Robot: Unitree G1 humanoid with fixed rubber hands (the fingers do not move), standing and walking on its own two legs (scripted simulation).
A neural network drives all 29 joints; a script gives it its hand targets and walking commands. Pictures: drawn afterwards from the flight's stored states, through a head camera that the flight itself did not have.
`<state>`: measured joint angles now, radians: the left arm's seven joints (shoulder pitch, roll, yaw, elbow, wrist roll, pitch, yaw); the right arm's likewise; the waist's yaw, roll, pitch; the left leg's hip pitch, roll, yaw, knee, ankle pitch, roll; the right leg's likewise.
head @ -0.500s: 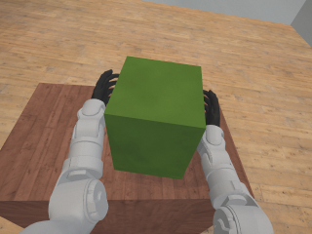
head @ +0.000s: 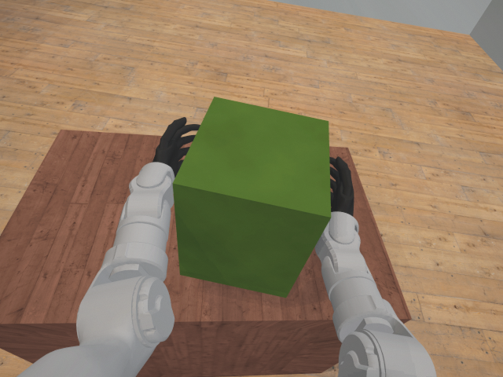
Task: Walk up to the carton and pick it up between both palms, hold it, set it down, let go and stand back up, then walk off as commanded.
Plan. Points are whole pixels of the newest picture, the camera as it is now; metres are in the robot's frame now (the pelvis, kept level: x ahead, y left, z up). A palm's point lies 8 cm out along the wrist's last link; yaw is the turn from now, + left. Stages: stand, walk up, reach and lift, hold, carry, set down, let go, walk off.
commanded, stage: set down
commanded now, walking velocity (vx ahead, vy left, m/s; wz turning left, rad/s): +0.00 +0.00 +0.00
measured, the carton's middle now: (251, 200) +0.40 +0.01 +0.05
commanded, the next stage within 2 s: none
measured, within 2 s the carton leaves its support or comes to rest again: neither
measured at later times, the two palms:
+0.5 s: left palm (171, 172) +0.44 +0.16 +0.06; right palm (330, 214) +0.38 -0.13 +0.04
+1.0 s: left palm (173, 177) +0.44 +0.15 +0.04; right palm (327, 220) +0.38 -0.13 +0.03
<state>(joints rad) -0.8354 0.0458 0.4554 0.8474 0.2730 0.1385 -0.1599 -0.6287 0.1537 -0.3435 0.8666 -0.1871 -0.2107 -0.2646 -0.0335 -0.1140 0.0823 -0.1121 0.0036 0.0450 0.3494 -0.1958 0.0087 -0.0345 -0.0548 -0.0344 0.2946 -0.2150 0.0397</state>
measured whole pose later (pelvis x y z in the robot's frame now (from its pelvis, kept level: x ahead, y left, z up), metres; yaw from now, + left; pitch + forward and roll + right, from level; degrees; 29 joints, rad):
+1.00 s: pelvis +0.01 +0.01 +0.00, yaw +0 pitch +6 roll -1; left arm -0.87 0.07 0.45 1.06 0.27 -0.15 -0.15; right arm -0.64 0.16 -0.47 1.02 -0.29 -0.47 -0.27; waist -0.03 -0.09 0.07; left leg -0.29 0.00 0.05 0.39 -0.21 0.02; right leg -0.19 -0.05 -0.03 0.29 -0.20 0.04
